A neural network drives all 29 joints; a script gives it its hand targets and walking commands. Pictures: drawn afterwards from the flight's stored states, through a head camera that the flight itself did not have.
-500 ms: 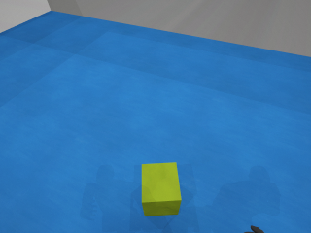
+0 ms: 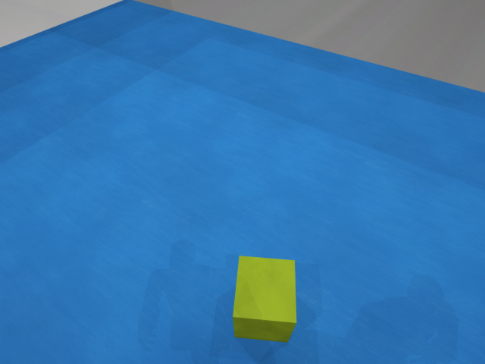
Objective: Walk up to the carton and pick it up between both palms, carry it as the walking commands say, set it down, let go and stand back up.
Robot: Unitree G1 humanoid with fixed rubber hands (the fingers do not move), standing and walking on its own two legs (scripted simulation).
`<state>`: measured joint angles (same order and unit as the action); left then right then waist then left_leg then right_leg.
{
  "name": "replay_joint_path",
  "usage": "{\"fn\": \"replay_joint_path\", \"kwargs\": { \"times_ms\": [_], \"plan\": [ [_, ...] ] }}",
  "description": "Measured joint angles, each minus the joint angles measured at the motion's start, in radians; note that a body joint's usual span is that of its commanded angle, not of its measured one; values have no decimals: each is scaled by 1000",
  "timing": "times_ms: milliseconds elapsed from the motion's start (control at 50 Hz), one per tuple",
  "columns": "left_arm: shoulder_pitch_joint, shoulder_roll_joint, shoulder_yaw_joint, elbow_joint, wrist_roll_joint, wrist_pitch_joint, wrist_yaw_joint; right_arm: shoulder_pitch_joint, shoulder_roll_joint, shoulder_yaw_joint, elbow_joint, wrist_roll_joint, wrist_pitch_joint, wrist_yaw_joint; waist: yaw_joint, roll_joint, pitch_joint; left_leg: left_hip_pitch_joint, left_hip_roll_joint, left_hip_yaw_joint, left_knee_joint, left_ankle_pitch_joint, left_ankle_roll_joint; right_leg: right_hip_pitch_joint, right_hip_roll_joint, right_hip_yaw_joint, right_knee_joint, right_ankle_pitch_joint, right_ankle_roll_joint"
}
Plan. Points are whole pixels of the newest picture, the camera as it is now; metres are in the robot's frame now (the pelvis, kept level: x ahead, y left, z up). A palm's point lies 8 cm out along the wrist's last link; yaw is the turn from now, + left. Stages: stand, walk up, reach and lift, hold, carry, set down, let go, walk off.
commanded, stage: walk up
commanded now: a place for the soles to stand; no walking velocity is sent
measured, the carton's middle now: (263, 299) +0.44 -0.05 -0.64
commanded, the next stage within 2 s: reach and lift in 1.16 s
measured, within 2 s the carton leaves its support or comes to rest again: neither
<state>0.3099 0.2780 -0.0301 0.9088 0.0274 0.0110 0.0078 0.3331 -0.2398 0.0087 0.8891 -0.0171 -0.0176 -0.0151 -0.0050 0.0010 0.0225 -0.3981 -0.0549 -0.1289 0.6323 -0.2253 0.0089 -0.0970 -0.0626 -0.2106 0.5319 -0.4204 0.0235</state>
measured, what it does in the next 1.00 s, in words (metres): stands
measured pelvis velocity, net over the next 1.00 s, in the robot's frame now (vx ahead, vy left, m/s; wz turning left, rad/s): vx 0.02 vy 0.00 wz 0.09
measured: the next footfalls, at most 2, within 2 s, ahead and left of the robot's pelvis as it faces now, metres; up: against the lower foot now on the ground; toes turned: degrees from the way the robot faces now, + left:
none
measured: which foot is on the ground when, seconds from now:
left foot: down 0.00-1.00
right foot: down 0.00-1.00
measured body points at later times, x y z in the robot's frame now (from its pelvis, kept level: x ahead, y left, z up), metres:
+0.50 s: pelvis +0.01 +0.00 -0.01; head +0.03 +0.01 +0.44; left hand +0.03 +0.27 -0.15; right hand +0.10 -0.26 -0.13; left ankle +0.07 +0.11 -0.73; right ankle -0.08 -0.12 -0.72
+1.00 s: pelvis +0.02 +0.00 +0.00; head +0.03 +0.02 +0.45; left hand +0.00 +0.27 -0.15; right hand +0.12 -0.24 -0.13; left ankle +0.07 +0.11 -0.73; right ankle -0.08 -0.12 -0.73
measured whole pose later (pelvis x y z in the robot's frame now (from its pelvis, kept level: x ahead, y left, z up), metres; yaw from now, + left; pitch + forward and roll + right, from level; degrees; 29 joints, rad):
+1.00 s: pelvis +0.02 +0.00 +0.00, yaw +5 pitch -1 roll -1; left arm 0.36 0.29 -0.02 0.91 0.02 0.03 0.01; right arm 0.25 -0.23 0.03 0.88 -0.02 0.00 -0.03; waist 0.02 -0.01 0.04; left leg -0.38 -0.12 -0.19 0.65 -0.25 0.02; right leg -0.05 -0.04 -0.15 0.52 -0.45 0.01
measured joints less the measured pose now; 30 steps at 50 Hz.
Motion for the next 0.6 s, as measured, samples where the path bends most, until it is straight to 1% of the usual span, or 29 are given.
{"fn": "replay_joint_path", "kwargs": {
  "times_ms": [160,320,420,440,460,500,520,600],
  "plan": [
    [-14,9,9,-11,2,26,1,-42,-15,-3,-40,-3,5,-11,13,-3,9,-21,-24,-22,60,-33,5,-8,-18,-27,63,-48,3],
    [2,13,11,-21,3,22,1,-50,-17,-3,-57,-3,10,-10,18,-1,5,-23,-22,-44,64,-33,-5,11,-5,-49,35,-41,-4],
    [3,19,16,-20,5,32,-3,-50,-20,-2,-69,-7,3,-7,19,-12,23,-15,-41,-36,75,-45,4,12,-30,-51,72,-65,4],
    [2,22,19,-24,4,36,-4,-50,-20,-2,-72,-6,4,-8,19,-15,25,-19,-44,-33,80,-47,6,2,-34,-47,90,-73,-1],
    [1,24,22,-28,3,41,-6,-49,-19,-2,-75,-6,6,-9,16,-17,24,-24,-46,-33,82,-48,8,-11,-28,-25,107,-82,-9],
    [-1,29,26,-37,-3,43,-8,-40,-12,-1,-78,-6,16,-16,4,-23,18,-32,-56,-45,75,-40,9,-32,8,48,108,-94,-20],
    [-1,27,26,-40,-7,39,-7,-36,-9,0,-73,-5,24,-18,2,-22,15,-30,-59,-54,65,-33,6,-30,20,61,94,-65,-24],
    [30,5,13,-33,-6,8,-1,-36,-2,5,-42,-1,30,-10,17,-3,-4,-4,-42,-68,20,-12,-10,12,44,59,7,-31,-27]
  ]
}}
